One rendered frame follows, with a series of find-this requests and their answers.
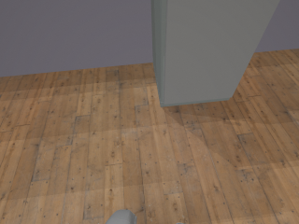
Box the fridge door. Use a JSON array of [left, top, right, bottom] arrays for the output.
[[164, 0, 280, 105]]

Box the left robot thigh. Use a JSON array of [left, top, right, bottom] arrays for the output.
[[105, 209, 137, 224]]

